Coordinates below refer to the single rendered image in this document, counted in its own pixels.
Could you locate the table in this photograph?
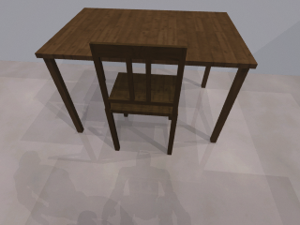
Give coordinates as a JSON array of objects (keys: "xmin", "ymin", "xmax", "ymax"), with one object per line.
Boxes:
[{"xmin": 35, "ymin": 7, "xmax": 258, "ymax": 143}]

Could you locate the chair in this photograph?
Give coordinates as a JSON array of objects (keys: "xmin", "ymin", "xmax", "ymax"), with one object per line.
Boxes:
[{"xmin": 89, "ymin": 41, "xmax": 188, "ymax": 156}]

